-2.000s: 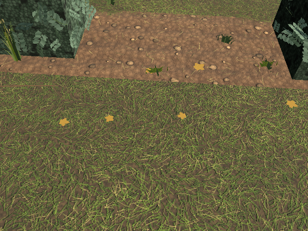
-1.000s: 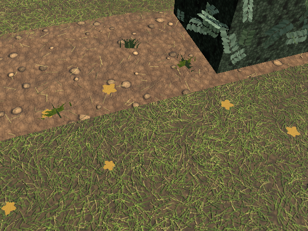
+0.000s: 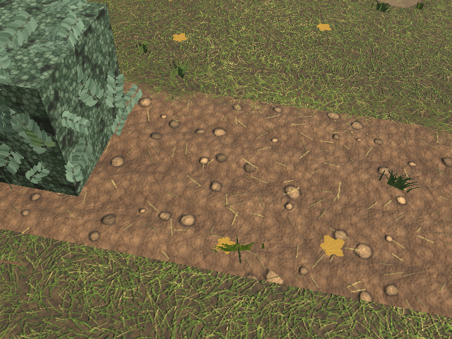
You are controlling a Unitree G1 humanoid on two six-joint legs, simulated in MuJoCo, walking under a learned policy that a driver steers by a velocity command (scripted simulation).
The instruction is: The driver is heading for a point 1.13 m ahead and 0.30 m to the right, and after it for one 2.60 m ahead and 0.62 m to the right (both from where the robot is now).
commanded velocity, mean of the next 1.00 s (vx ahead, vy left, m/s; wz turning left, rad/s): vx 0.50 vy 0.00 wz -0.26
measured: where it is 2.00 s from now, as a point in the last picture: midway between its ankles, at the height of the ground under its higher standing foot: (319, 235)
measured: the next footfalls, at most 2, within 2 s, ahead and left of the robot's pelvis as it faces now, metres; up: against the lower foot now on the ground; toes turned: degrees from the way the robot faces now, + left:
right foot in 0.34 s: +0.40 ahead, -0.15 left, -0.17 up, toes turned -1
left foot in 0.76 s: +0.64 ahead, +0.02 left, -0.17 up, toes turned -14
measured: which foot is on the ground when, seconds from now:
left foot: down 0.00-0.34, up 0.36-0.74, down 0.76-1.00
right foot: up 0.00-0.32, down 0.34-0.78, up 0.80-1.00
